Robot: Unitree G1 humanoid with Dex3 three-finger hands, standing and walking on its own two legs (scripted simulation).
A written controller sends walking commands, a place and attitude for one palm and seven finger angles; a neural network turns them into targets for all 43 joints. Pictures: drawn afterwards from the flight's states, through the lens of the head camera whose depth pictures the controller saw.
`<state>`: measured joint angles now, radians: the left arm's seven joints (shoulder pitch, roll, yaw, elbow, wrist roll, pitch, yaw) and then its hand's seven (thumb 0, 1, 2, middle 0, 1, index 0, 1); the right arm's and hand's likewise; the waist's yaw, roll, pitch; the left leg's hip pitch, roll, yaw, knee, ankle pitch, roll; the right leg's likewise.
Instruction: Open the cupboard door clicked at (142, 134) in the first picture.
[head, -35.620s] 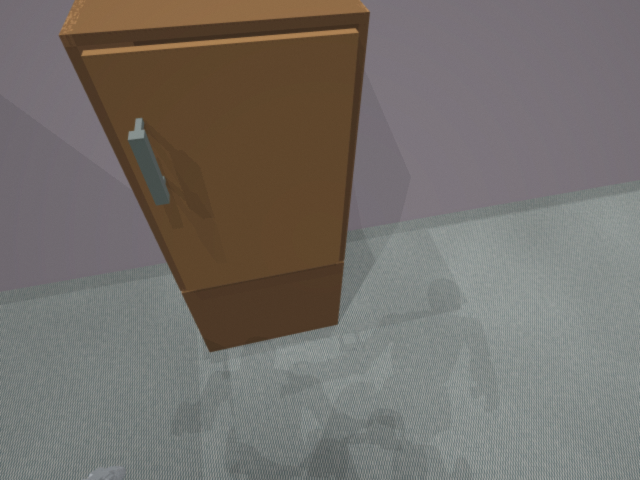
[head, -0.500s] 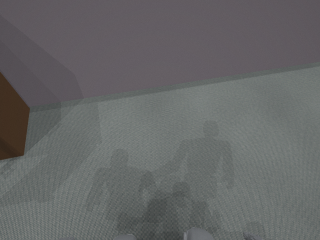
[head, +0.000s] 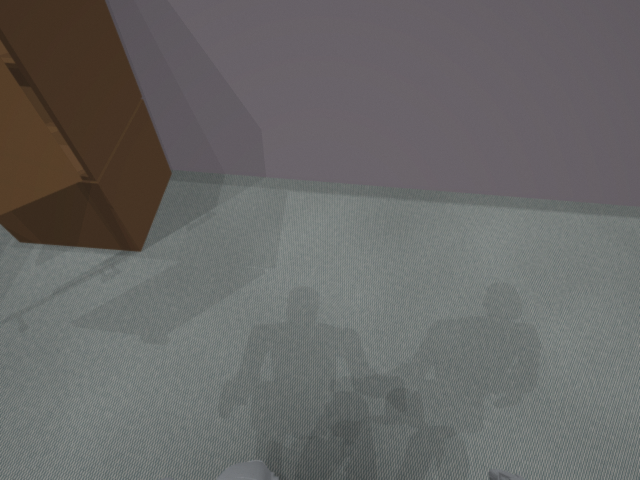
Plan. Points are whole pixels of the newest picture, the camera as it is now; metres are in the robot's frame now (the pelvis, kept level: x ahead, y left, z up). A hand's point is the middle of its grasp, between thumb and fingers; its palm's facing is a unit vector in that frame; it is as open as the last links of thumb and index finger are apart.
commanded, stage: turn to face it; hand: left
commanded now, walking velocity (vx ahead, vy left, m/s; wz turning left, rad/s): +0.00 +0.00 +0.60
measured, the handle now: out of the picture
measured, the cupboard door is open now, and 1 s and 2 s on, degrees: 42 42 42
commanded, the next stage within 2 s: take the last steps up to it in 1.14 s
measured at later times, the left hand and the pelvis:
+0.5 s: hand out of the picture +0.09 +0.21 -0.14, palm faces +0.29 -0.91 -0.29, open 7.4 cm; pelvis +0.02 -0.03 +0.00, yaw +18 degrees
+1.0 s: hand out of the picture -0.06 +0.21 -0.16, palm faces +0.56 -0.79 -0.26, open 7.4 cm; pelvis +0.02 +0.00 +0.01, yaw +33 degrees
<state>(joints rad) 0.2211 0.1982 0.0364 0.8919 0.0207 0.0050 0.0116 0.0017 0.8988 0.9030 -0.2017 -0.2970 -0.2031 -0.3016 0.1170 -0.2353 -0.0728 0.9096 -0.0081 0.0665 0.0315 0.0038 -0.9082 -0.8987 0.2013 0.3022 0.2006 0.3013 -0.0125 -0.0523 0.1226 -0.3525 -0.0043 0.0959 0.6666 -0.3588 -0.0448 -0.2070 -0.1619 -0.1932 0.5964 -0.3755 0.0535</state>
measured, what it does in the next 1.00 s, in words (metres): steps on the spot, turning left: left foot, then right foot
